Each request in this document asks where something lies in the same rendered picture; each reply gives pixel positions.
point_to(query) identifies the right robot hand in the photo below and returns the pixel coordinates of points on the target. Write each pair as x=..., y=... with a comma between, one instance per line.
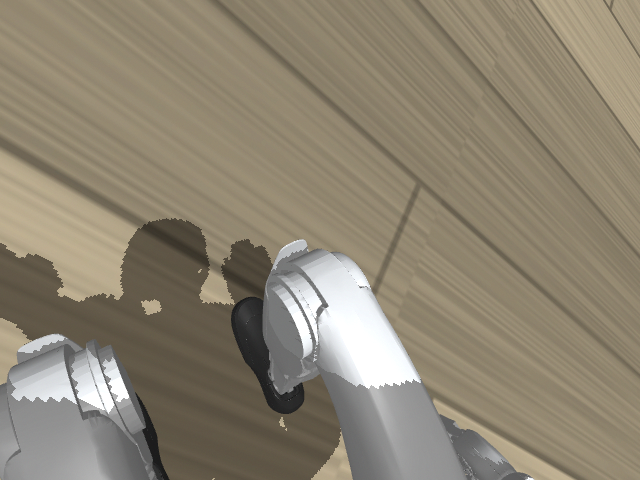
x=479, y=459

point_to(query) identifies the left robot foot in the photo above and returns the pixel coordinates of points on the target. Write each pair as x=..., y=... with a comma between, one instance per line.
x=152, y=441

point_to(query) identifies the right robot foot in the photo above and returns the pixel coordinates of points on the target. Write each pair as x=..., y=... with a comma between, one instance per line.
x=246, y=320

